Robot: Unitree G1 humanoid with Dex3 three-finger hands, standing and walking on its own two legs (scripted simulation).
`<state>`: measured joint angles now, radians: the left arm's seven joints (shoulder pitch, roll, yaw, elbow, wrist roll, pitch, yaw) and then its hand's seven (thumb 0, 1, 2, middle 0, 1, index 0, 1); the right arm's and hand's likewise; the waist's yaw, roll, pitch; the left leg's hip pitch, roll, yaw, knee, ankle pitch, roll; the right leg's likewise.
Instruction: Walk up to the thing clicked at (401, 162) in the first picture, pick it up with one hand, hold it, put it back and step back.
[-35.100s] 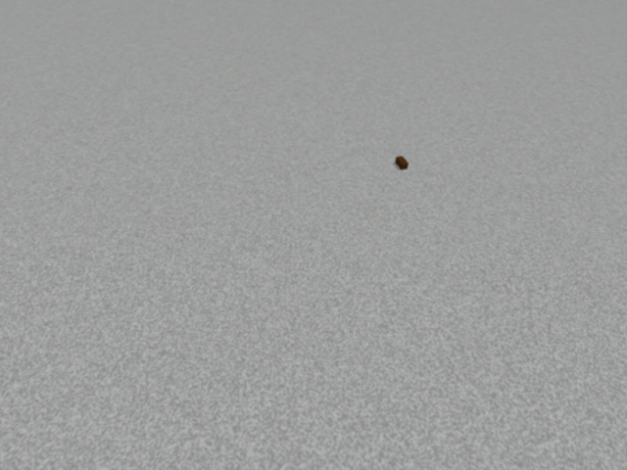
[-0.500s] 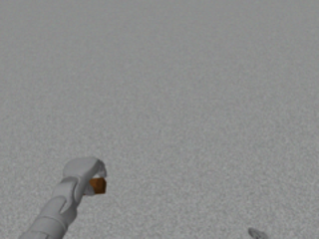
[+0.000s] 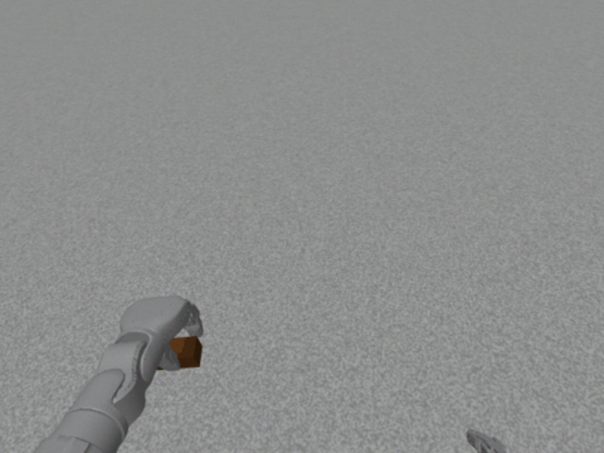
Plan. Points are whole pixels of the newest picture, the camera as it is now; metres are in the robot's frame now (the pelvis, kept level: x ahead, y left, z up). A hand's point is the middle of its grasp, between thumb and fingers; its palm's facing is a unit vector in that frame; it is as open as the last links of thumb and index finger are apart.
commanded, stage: hold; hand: left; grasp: from above
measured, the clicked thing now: (176, 353) +0.32 +0.23 -0.08
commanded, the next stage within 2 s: crouch in 0.14 s
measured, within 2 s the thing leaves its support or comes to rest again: neither
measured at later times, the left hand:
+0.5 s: hand (171, 356) +0.30 +0.22 -0.06, palm faces -0.45 -0.06 -0.89, open 6.6 cm
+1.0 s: hand (210, 368) +0.38 +0.23 -0.28, palm faces -0.39 +0.00 -0.92, open 6.6 cm
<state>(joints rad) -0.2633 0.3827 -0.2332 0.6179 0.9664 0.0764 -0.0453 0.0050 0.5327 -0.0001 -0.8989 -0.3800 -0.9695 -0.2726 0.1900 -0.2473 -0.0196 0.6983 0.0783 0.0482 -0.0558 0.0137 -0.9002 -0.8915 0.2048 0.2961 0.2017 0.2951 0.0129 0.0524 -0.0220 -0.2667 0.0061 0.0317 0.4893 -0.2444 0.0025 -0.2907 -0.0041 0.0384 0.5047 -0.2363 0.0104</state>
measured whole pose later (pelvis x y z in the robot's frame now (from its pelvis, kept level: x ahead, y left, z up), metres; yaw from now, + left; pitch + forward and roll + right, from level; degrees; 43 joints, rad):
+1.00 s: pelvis -0.05 +0.01 -0.18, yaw +0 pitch +29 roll -2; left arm -0.77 0.43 -0.07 1.27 1.12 0.00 0.35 0.00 0.51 0.03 -0.98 -0.22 -1.03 -0.16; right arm 0.29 -0.25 -0.06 0.74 -0.02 0.00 -0.02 0.01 -0.89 -0.89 0.21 0.30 0.20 0.29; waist -0.16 0.05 -0.19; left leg -1.47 0.02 -0.02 1.53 -0.57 0.01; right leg -1.46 0.01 0.00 1.49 -0.54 0.02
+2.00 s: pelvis -0.07 +0.00 -0.41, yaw -5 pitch +37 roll -8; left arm -1.15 0.79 0.07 1.51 1.22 -0.09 0.32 0.00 0.53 0.00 -1.02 -0.13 -1.07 -0.06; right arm 0.20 -0.26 0.11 0.70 -0.12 -0.02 0.11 0.00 -0.90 -0.89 0.21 0.30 0.20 0.29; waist -0.32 0.00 -0.03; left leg -2.27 0.01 -0.11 2.32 -0.71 0.00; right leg -2.22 0.02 -0.08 2.23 -0.67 0.02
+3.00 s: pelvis -0.08 +0.01 -0.45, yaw -9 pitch +33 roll -12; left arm -1.22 0.96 0.06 1.60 1.26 -0.12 0.38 0.00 0.52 0.00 -1.02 -0.17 -1.06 -0.12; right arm 0.19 -0.30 0.25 0.63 -0.16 -0.05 0.13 0.00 -0.90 -0.89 0.21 0.30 0.20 0.30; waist -0.39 -0.07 0.09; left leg -2.37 0.01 -0.18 2.48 -0.71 0.01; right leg -2.29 0.04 -0.14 2.33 -0.64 0.04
